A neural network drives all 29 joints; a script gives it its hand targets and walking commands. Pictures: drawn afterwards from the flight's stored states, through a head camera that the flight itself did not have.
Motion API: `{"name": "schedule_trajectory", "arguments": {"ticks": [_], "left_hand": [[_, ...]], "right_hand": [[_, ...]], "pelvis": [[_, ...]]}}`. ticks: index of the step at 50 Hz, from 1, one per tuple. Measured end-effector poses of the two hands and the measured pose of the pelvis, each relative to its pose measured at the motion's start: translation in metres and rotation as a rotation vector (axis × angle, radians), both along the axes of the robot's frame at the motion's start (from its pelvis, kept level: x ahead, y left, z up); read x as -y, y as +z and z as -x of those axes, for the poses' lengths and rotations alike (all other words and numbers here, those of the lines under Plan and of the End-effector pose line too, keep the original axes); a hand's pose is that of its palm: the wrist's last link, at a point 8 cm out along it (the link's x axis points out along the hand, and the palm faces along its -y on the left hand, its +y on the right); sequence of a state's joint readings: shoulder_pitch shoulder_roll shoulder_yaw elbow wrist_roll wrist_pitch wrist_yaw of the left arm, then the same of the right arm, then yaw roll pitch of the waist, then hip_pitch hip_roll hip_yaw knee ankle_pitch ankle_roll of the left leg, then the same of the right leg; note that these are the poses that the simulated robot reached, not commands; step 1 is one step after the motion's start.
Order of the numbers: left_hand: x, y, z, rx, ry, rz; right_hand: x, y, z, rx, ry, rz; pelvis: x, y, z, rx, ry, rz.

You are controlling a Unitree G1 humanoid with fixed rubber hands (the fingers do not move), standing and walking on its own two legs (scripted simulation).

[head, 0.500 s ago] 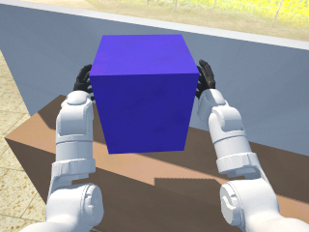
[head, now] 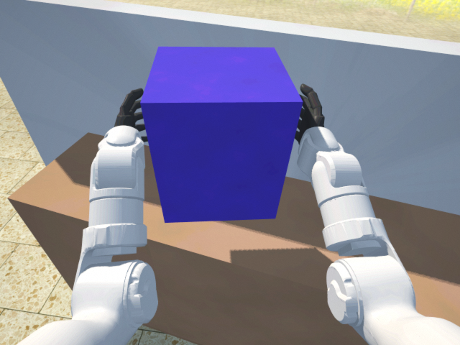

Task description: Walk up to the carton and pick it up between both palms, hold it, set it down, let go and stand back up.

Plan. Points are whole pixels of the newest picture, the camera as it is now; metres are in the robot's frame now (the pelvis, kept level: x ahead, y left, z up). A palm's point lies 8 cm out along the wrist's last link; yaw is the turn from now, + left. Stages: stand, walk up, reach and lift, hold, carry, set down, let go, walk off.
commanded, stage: hold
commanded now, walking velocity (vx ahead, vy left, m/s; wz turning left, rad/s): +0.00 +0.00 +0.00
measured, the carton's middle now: (219, 135) +0.42 -0.02 +0.18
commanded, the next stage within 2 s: none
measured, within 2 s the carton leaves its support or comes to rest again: neither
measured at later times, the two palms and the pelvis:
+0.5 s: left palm (116, 133) +0.38 +0.14 +0.22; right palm (303, 122) +0.36 -0.15 +0.24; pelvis +0.01 -0.01 +0.00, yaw +0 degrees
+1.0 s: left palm (125, 133) +0.38 +0.13 +0.22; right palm (309, 128) +0.36 -0.17 +0.23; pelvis +0.01 +0.00 +0.00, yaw +0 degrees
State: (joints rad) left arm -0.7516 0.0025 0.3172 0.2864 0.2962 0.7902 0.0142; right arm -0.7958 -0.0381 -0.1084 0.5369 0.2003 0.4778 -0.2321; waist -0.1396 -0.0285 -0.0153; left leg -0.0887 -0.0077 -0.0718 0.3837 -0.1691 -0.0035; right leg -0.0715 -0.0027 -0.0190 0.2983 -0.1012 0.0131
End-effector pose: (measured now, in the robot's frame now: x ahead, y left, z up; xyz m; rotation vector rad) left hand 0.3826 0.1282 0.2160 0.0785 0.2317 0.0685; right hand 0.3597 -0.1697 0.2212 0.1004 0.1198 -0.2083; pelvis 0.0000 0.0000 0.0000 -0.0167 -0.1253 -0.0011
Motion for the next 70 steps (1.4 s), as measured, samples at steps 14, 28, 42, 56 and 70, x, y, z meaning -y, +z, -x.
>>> {"name": "schedule_trajectory", "arguments": {"ticks": [14, 28, 42, 56, 70], "left_hand": [[-0.003, 0.005, 0.002, 0.011, 0.022, 0.033], [-0.017, 0.002, 0.005, 0.011, 0.026, 0.04], [-0.006, -0.004, 0.002, 0.005, 0.012, 0.0], [-0.006, 0.01, 0.003, 0.026, 0.021, 0.039], [-0.017, -0.004, 0.004, 0.01, 0.031, 0.03]], "right_hand": [[-0.003, 0.011, -0.003, 0.008, 0.016, 0.038], [-0.017, 0.014, -0.001, 0.006, 0.019, 0.039], [-0.005, -0.002, 0.0, 0.006, 0.002, 0.004], [-0.006, 0.015, 0.0, 0.023, 0.012, 0.036], [-0.017, 0.005, -0.004, 0.011, 0.021, 0.023]], "pelvis": [[0.009, 0.001, -0.005, 0.002, -0.002, -0.002], [0.009, 0.0, -0.007, 0.037, 0.016, 0.003], [-0.001, -0.001, -0.002, 0.014, 0.008, 0.004], [0.003, 0.0, -0.009, 0.017, -0.009, 0.0], [0.006, 0.0, -0.007, 0.023, 0.023, 0.005]]}}
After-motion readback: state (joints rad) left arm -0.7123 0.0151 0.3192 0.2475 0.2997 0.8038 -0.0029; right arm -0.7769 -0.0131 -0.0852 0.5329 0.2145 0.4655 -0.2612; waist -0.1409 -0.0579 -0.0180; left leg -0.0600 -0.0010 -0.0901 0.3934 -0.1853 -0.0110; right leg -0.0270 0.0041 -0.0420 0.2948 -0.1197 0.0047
